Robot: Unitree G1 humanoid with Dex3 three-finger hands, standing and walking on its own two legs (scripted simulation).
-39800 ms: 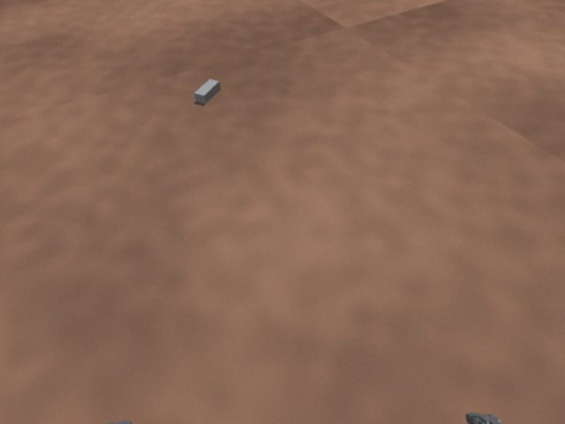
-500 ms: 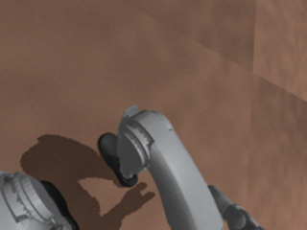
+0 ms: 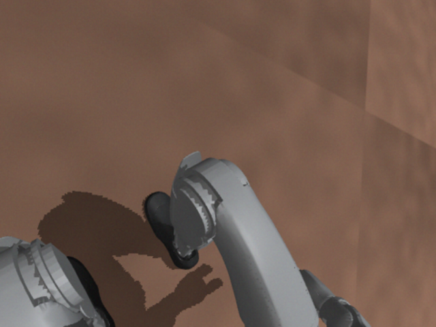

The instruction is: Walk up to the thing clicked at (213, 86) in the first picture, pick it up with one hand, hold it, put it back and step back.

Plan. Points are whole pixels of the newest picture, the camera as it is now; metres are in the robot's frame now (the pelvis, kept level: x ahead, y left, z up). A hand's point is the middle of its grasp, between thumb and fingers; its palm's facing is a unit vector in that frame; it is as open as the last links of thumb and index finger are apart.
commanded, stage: settle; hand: left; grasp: from above
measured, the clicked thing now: out of the picture +0.54 +0.37 -0.27
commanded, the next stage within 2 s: lift in 0.68 s
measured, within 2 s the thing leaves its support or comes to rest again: neither
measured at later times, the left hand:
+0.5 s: hand out of the picture +0.53 +0.37 -0.15, palm faces -0.42 -0.12 -0.90, open 10.3 cm
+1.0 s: hand out of the picture +0.51 +0.36 -0.09, palm faces -0.47 -0.15 -0.87, open 10.2 cm
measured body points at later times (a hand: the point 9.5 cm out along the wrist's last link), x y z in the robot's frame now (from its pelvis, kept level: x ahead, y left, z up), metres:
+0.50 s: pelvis +0.00 +0.00 +0.01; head +0.28 +0.14 +0.34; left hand +0.54 +0.37 -0.10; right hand +0.05 -0.26 -0.04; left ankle +0.06 +0.11 -0.29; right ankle +0.13 -0.10 -0.29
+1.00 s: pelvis -0.01 +0.00 +0.03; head +0.26 +0.11 +0.38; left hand +0.53 +0.37 -0.04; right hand +0.04 -0.26 -0.03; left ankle +0.06 +0.11 -0.29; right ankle +0.13 -0.10 -0.29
